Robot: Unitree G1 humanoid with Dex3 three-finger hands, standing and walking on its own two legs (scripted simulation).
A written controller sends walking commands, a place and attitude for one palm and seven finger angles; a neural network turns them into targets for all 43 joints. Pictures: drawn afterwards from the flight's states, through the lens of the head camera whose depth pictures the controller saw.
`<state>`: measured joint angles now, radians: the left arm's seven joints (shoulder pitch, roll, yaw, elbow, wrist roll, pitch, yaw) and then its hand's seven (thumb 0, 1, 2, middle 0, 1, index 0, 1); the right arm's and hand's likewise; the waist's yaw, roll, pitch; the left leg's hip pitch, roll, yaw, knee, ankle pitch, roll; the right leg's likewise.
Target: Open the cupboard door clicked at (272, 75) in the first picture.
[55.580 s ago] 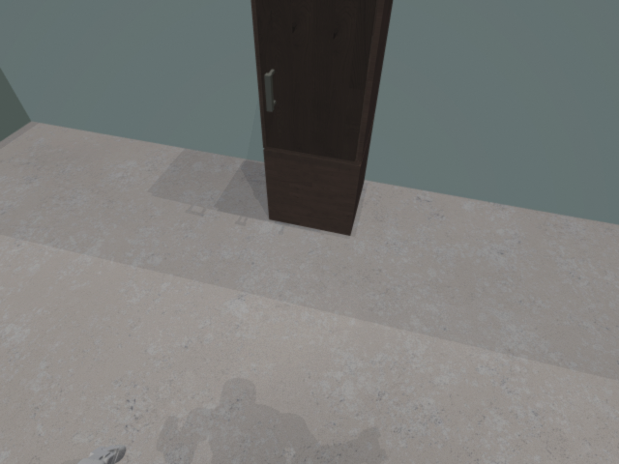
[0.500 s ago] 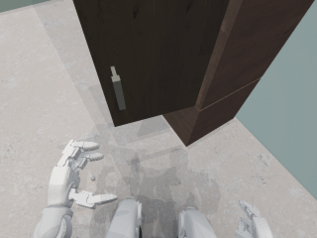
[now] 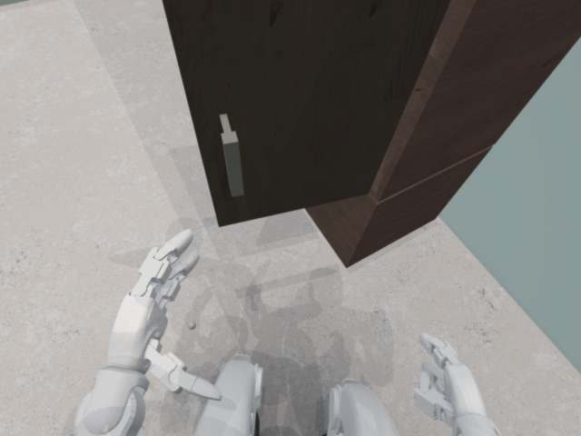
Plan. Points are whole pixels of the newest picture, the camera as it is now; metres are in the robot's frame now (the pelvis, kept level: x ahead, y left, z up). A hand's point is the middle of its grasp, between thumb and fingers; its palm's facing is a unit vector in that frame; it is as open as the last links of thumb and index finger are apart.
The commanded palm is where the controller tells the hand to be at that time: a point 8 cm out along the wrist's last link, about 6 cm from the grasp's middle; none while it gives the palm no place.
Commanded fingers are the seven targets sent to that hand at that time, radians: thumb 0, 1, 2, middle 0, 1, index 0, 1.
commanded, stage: slide the hand sideways off the handle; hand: left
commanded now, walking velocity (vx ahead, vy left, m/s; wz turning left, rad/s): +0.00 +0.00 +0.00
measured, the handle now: (230, 157) +0.49 +0.14 +0.05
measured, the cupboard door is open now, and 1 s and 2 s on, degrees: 76 76 76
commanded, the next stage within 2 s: draw the hand back to the body in 1.12 s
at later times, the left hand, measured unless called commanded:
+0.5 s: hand (151, 344) +0.22 +0.19 +0.02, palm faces -0.06 -1.00 -0.06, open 16.3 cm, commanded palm +0.21 +0.25 +0.03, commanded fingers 0.00 -0.50 0.30 -0.15 -0.30 -0.15 -0.30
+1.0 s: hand (83, 348) +0.21 +0.26 +0.03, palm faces -0.05 -1.00 -0.08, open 16.3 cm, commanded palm +0.19 +0.31 +0.03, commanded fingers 0.00 -0.50 0.30 -0.15 -0.30 -0.15 -0.30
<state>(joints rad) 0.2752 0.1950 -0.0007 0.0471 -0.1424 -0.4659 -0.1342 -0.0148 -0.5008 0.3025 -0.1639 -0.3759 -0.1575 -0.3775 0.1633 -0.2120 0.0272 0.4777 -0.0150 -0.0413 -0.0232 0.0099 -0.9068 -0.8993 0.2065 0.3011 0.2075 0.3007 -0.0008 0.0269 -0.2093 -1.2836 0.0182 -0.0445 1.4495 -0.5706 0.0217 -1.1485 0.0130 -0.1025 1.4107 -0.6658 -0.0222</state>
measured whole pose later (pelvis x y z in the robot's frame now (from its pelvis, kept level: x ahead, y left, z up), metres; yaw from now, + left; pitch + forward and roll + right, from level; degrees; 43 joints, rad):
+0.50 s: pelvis -0.01 -0.01 -0.01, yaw -1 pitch +23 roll -4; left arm 0.34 0.27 0.17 0.08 -0.28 -0.49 -0.32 -0.01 -0.50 0.30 -0.16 -0.30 -0.15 -0.30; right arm 0.17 -0.24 0.00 0.50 0.01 -0.05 -0.05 0.01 -0.91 -0.90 0.21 0.30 0.21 0.30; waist 0.01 0.03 -0.21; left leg -1.30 0.03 -0.05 1.48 -0.58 0.01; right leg -1.17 0.03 -0.10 1.44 -0.67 -0.03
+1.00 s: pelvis -0.02 +0.01 -0.01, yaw -2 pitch +23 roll -6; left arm 0.31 0.37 0.37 0.13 -0.39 -0.45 -0.51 -0.02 -0.50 0.30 -0.16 -0.30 -0.15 -0.30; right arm 0.18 -0.25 0.00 0.53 0.03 -0.12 -0.07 0.01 -0.91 -0.90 0.21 0.30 0.21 0.30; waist 0.01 0.03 -0.22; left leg -1.34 0.04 -0.05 1.50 -0.56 0.03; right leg -1.20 0.03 -0.10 1.44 -0.64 -0.01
